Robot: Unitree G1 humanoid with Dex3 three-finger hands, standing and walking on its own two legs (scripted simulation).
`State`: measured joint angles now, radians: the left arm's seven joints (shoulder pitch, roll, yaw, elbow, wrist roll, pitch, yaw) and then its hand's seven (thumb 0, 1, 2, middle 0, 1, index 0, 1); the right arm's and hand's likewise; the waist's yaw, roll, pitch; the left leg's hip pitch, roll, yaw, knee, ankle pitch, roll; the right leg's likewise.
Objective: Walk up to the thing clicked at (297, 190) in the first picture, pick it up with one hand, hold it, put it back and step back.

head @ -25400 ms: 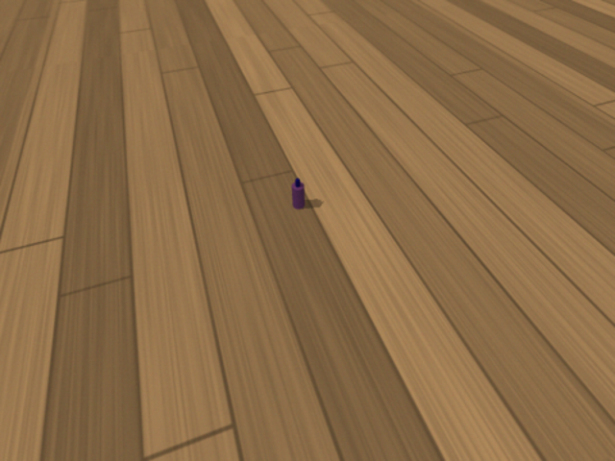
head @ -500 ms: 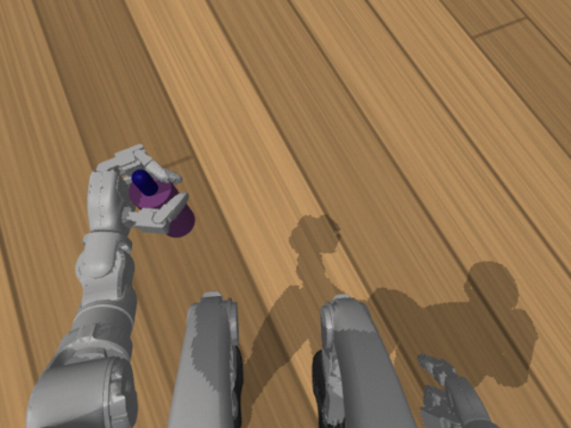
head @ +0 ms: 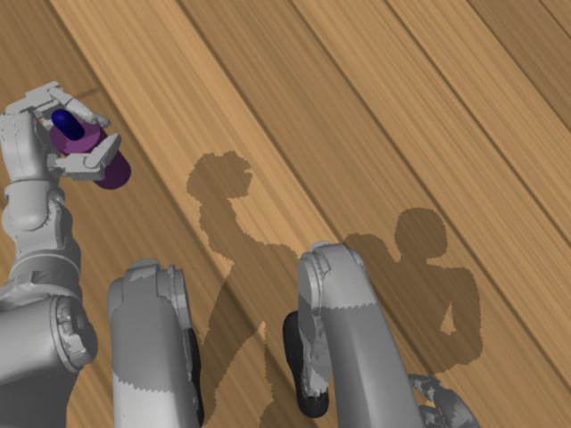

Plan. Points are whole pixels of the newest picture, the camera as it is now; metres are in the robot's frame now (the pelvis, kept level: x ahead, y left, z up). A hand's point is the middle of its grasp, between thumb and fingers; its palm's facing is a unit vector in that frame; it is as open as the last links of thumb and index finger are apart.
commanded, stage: crouch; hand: left
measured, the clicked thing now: (89, 148) +0.49 +0.23 -0.08
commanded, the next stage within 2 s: lower in 0.54 s
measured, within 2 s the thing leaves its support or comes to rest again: neither
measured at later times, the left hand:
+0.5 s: hand (97, 151) +0.50 +0.24 -0.12, palm faces +0.11 -0.99 -0.04, open 6.3 cm
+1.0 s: hand (108, 168) +0.50 +0.24 -0.19, palm faces +0.14 -0.99 -0.01, open 6.3 cm
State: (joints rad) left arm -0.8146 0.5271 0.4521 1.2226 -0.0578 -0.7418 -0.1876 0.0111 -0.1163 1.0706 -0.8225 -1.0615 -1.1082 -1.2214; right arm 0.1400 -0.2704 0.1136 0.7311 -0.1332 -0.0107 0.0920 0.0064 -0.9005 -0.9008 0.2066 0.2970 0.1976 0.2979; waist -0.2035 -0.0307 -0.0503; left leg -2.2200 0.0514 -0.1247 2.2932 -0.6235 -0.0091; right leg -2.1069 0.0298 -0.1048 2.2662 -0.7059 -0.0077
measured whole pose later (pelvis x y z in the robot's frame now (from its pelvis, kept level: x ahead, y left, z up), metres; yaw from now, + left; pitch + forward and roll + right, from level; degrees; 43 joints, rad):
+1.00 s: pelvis +0.00 +0.01 -0.06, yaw -8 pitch +22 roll -14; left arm -0.80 0.78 0.43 1.34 -0.11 -0.86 -0.14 0.01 -0.11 1.07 -0.82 -1.06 -1.11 -1.22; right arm -0.04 -0.33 0.37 0.63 -0.26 0.04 0.11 0.00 -0.90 -0.90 0.21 0.30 0.20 0.30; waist -0.24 -0.19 0.18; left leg -2.28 0.05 -0.31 2.56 -0.69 -0.03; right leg -2.11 0.08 -0.24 2.42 -0.72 0.01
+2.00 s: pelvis +0.00 +0.02 -0.06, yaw -12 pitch +15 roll -20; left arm -0.80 0.97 0.43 1.52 -0.11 -1.02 -0.09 0.00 -0.08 1.00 -0.85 -1.02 -1.11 -1.15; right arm -0.19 -0.36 0.57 0.55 -0.36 0.05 0.09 0.00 -0.91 -0.89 0.21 0.30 0.20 0.30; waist -0.29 -0.28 0.30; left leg -2.23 0.04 -0.42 2.61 -0.71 -0.02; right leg -2.02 0.12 -0.32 2.37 -0.70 0.05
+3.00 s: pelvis +0.00 +0.02 -0.05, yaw -11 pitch +19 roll -17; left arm -0.89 1.05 0.52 1.35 -0.11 -0.77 -0.23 -0.01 -0.61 0.02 -0.09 -0.04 -0.09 -0.04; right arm -0.07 -0.35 0.48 0.54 -0.26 0.11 0.06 0.00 -0.91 -0.89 0.21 0.30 0.20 0.30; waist -0.28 -0.19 0.21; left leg -2.26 0.07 -0.34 2.56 -0.69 0.01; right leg -2.07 0.12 -0.26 2.36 -0.68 0.05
